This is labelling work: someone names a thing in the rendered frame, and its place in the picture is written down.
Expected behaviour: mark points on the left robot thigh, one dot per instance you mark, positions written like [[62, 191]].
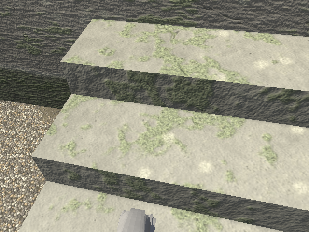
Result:
[[136, 220]]

